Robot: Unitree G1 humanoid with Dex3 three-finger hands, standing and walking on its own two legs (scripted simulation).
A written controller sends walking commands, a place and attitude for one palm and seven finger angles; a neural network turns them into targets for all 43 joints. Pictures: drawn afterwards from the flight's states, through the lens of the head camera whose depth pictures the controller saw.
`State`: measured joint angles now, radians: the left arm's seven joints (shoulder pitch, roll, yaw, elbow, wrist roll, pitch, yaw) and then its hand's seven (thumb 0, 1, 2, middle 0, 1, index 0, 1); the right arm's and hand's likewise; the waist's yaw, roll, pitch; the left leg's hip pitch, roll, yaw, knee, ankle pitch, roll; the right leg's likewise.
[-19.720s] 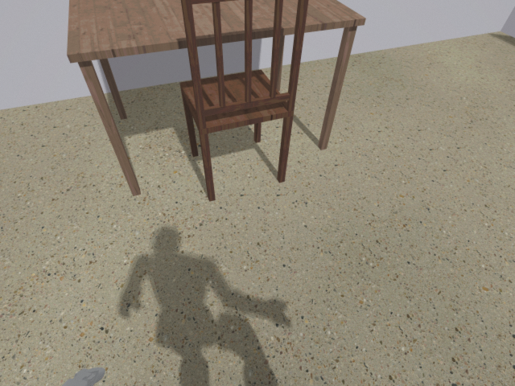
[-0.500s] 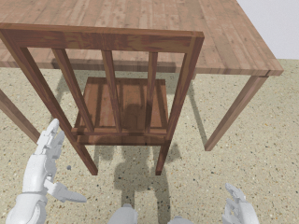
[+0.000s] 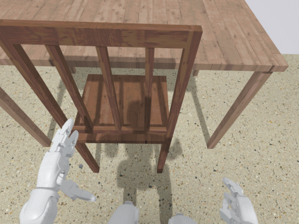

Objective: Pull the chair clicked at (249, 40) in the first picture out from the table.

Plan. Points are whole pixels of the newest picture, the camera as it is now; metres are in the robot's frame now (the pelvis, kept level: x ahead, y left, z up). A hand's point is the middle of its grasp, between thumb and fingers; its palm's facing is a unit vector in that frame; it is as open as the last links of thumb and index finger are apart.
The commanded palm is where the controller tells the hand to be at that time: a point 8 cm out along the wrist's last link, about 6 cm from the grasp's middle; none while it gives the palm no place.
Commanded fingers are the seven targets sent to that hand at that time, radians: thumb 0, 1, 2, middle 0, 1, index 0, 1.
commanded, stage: aim the fingers beside a spindle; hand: left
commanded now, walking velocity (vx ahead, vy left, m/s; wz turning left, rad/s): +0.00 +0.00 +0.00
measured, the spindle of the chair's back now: (112, 97) +0.46 +0.15 +0.04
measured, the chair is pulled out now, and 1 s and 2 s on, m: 0.00 0.00 0.00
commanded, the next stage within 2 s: none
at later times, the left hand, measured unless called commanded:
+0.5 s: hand (93, 157) +0.28 +0.16 +0.02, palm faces +0.02 -1.00 -0.03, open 16.9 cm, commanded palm +0.25 +0.22 +0.02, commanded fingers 0.00 -0.50 0.30 -0.06 -0.08 -0.06 -0.08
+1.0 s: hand (108, 154) +0.30 +0.14 -0.01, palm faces -0.01 -1.00 -0.01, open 16.9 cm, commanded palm +0.28 +0.19 +0.00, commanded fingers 0.00 -0.50 0.30 -0.06 -0.08 -0.06 -0.08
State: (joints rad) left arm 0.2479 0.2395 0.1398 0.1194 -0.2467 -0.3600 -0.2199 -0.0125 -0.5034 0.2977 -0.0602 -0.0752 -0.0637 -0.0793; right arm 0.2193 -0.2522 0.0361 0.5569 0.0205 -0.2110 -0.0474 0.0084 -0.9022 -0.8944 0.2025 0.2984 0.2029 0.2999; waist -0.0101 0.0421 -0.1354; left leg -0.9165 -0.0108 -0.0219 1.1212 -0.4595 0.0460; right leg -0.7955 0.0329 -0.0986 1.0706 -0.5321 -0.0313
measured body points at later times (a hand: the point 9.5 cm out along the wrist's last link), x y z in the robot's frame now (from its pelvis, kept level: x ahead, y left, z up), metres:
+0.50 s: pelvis +0.00 -0.01 -0.01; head +0.07 +0.00 +0.43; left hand +0.27 +0.22 +0.03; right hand +0.17 -0.25 -0.10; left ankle +0.05 +0.09 -0.66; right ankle +0.00 -0.11 -0.66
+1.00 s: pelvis -0.01 +0.00 -0.03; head +0.08 +0.00 +0.41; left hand +0.29 +0.19 +0.00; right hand +0.16 -0.24 -0.12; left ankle +0.05 +0.09 -0.66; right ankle +0.00 -0.11 -0.66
